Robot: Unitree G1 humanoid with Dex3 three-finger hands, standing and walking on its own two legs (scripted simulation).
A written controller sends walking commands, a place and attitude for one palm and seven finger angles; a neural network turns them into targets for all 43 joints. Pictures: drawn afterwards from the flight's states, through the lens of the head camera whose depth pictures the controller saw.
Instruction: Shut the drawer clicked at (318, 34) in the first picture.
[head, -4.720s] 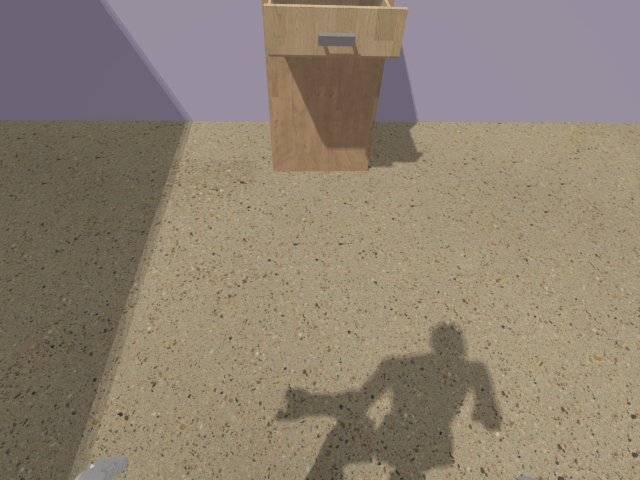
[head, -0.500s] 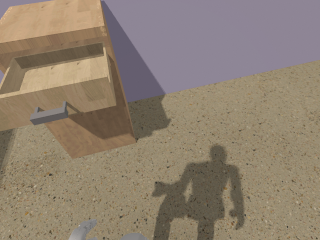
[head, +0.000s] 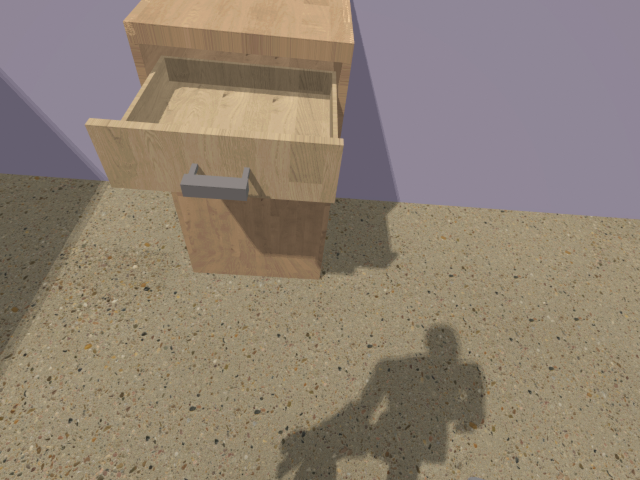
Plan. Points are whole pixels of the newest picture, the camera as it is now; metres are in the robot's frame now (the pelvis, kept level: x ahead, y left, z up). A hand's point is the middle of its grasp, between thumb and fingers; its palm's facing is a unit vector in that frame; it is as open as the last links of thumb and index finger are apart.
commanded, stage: take the last steps up to it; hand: left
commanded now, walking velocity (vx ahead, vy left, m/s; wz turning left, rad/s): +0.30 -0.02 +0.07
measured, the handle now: (218, 178) +0.57 +0.24 +0.00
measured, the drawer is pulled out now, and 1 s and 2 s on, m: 0.30 0.30 0.30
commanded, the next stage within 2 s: come to a stop and stand still in 0.94 s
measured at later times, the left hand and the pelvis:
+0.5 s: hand out of the picture +0.09 +0.14 -0.16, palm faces +0.11 -0.97 -0.22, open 7.2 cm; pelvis +0.08 -0.04 +0.01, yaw +3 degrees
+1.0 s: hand (188, 434) +0.20 +0.21 -0.18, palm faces +0.11 -0.98 -0.16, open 7.4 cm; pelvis +0.22 +0.04 +0.00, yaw +1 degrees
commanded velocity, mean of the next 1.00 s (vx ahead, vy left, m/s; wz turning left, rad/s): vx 0.26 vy -0.01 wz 0.02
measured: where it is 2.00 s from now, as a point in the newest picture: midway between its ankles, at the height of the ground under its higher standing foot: outside the picture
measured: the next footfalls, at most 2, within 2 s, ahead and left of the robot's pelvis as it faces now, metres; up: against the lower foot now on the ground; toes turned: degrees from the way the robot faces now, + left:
right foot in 0.30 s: +0.12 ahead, -0.13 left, +0.00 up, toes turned -5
left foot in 0.78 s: +0.27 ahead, +0.13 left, +0.00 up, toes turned +11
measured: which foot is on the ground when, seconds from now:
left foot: down 0.00-0.30, up 0.32-0.76, down 0.78-1.00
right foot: up 0.00-0.28, down 0.30-0.80, up 0.82-1.00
